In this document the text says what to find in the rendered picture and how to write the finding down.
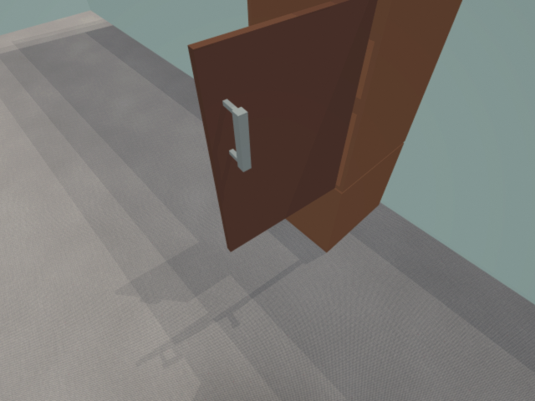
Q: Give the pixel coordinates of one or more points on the handle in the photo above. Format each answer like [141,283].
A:
[242,155]

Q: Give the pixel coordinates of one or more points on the cupboard door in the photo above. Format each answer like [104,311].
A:
[297,77]

